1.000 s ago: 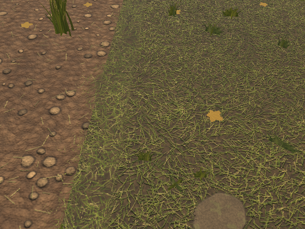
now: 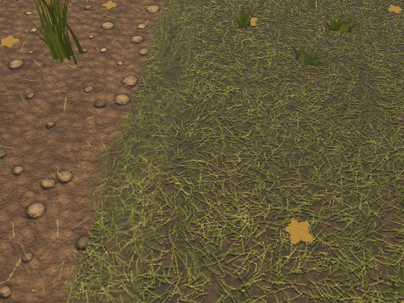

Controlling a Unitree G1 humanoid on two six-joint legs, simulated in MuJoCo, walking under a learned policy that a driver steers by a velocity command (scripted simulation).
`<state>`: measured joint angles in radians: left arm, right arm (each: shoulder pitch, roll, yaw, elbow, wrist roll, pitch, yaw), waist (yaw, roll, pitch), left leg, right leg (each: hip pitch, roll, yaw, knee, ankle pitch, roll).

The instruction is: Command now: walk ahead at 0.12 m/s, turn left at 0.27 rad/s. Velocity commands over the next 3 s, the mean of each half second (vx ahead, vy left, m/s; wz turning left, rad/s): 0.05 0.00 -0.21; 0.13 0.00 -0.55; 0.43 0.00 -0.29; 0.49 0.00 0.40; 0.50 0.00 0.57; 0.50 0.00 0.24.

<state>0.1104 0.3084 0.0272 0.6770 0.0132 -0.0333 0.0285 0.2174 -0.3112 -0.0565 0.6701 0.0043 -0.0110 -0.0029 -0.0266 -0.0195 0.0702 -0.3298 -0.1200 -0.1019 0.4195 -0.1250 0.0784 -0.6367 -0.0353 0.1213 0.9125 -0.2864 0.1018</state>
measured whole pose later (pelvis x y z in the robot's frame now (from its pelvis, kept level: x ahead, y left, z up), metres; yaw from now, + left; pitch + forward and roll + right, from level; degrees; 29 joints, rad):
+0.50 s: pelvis +0.08 -0.04 -0.01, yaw -9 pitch +2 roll +1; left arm 0.16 0.32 0.08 0.64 -0.01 0.03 0.01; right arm 0.21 -0.29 -0.07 0.73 -0.02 0.02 -0.03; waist -0.01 -0.03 0.03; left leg -0.22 -0.03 0.03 0.52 -0.33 0.04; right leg -0.49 0.07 0.11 0.87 -0.45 0.02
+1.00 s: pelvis +0.11 -0.11 +0.01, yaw -26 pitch +2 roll +1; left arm 0.31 0.28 0.06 0.64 -0.01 -0.01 0.01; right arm 0.14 -0.32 -0.08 0.72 0.00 -0.06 0.00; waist 0.03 0.02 0.01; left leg -0.52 0.03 -0.06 0.82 -0.24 -0.05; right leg -0.22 0.06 0.12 0.39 -0.20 -0.06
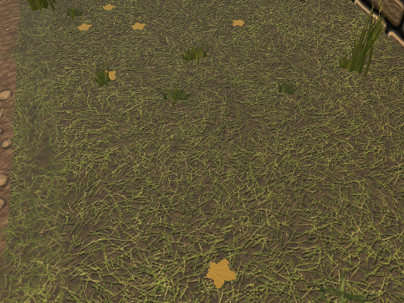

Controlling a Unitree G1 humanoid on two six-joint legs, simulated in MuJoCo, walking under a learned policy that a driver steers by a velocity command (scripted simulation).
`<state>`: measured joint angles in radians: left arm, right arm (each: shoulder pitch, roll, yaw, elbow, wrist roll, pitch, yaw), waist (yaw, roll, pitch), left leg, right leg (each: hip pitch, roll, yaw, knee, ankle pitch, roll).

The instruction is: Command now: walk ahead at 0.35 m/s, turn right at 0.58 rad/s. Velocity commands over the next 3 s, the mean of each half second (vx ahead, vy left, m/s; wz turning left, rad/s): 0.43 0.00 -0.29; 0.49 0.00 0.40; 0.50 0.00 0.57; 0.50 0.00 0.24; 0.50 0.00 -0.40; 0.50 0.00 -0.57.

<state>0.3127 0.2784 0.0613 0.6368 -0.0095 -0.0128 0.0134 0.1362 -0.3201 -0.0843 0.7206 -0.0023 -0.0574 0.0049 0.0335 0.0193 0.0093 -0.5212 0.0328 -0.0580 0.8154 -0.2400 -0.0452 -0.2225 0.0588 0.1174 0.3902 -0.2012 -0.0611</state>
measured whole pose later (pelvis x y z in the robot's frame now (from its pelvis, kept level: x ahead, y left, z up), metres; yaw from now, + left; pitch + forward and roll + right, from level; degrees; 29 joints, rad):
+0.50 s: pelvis +0.19 +0.02 +0.00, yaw -8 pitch +2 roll +0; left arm 0.13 0.28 0.05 0.63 -0.01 -0.07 -0.02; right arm 0.44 -0.25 -0.04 0.84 0.02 -0.07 0.00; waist -0.10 -0.05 0.02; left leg -0.04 -0.02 -0.03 0.26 -0.26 0.03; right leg -0.63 -0.06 0.05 0.71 -0.08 0.03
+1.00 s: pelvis +0.44 -0.04 -0.01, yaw +8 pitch +1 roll -3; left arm 0.33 0.29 0.08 0.82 0.00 -0.09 0.00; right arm 0.12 -0.30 -0.06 0.68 0.02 -0.03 0.03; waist 0.08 0.04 0.04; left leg -0.68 0.11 -0.03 0.77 -0.02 0.00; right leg 0.03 0.03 -0.19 0.22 -0.26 -0.01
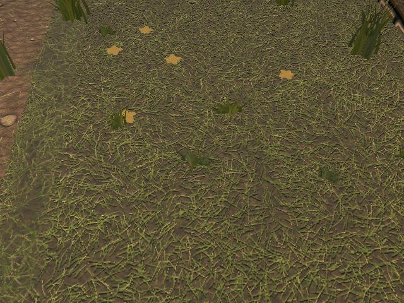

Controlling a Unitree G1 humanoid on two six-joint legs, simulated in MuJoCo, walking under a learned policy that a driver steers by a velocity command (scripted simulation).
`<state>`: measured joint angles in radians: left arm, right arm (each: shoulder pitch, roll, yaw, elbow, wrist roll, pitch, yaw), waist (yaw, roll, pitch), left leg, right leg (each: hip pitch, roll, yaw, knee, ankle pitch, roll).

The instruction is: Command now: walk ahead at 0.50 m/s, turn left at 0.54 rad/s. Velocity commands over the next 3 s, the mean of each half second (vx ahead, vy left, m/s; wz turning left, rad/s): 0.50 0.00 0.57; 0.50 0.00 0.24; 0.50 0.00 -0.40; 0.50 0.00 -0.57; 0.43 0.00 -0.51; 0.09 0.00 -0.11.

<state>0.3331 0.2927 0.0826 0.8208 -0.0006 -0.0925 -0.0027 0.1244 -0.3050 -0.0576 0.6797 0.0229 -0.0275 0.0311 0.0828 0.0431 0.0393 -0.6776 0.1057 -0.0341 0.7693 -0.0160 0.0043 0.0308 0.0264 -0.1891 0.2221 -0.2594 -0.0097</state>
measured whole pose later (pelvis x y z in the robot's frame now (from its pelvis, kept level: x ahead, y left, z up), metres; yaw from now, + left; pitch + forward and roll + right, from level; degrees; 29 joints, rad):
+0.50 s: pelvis +0.27 +0.06 +0.01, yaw +17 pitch +1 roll +0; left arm 0.05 0.30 0.04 0.70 0.00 -0.09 -0.01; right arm 0.34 -0.29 -0.06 0.70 0.02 -0.04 -0.01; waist -0.07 -0.04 0.05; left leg -0.13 -0.10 -0.14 0.36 -0.24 0.08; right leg -0.64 -0.07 0.11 0.63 0.03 0.07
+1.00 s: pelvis +0.55 +0.10 +0.01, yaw +23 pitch +1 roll -1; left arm 0.39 0.27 0.04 0.86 -0.02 -0.08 -0.01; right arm 0.09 -0.27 -0.04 0.65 0.01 -0.07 0.01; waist 0.11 0.04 0.04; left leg -0.62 0.08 -0.06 0.65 -0.04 -0.02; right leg -0.04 0.05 0.00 0.25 -0.23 -0.04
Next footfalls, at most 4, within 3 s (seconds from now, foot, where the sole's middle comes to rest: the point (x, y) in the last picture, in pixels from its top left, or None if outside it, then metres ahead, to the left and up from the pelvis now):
0.14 left None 0.25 0.13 -0.78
0.64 right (226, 276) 0.56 -0.01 -0.78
1.14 left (135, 227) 0.72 0.33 -0.78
1.64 right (200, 162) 1.04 0.12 -0.78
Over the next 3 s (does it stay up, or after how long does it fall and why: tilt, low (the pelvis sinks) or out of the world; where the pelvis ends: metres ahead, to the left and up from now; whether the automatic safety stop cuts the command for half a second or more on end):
stays up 1.42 0.12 -0.01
